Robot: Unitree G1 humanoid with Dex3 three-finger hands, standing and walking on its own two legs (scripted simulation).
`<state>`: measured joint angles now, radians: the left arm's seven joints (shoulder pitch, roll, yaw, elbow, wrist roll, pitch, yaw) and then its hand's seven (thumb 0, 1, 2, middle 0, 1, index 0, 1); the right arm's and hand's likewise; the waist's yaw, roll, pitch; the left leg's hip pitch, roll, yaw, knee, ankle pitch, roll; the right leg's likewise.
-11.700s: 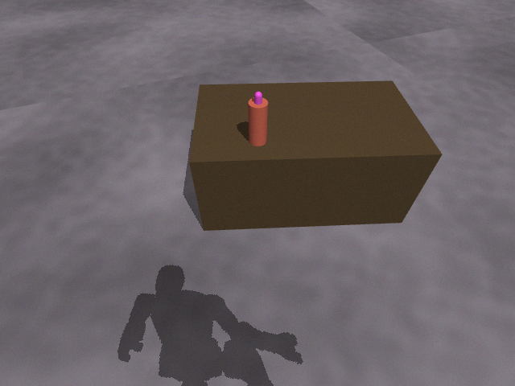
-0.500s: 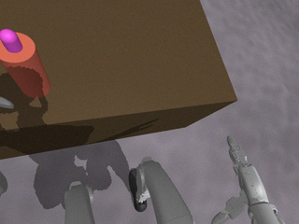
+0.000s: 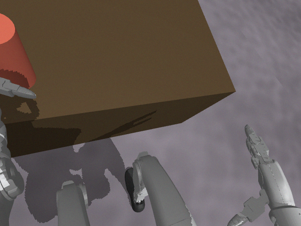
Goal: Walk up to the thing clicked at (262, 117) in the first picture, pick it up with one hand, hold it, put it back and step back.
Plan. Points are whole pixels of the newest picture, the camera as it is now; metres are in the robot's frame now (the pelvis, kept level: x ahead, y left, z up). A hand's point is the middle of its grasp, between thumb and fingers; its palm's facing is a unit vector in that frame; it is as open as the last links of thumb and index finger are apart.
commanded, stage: close in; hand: left
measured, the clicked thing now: (4, 51) +0.56 +0.19 +0.00
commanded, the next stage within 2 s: close in 0.12 s
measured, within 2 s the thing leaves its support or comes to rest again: leaves its support in 1.30 s
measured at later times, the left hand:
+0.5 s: hand (7, 56) +0.57 +0.19 -0.03, palm faces +0.19 -0.98 -0.04, open 16.4 cm
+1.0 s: hand (5, 54) +0.57 +0.19 -0.03, palm faces +0.17 -0.98 -0.04, open 11.2 cm
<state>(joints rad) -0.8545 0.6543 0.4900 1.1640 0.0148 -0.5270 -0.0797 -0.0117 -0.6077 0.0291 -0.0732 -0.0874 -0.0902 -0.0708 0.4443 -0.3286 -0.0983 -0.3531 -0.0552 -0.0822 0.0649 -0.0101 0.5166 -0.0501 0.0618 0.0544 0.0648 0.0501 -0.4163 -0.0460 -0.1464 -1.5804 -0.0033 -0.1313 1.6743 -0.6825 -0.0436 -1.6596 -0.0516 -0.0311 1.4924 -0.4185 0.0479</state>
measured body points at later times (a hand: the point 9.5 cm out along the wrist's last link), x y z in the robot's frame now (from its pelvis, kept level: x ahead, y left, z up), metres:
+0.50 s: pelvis +0.01 +0.00 +0.01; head +0.23 +0.08 +0.39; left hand +0.55 +0.24 -0.03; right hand +0.19 -0.26 +0.09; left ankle +0.03 +0.13 -0.53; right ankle +0.12 -0.15 -0.53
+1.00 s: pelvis +0.00 +0.00 +0.00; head +0.22 +0.08 +0.39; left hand +0.55 +0.24 -0.03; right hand +0.18 -0.25 +0.11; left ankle +0.03 +0.13 -0.53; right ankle +0.12 -0.15 -0.53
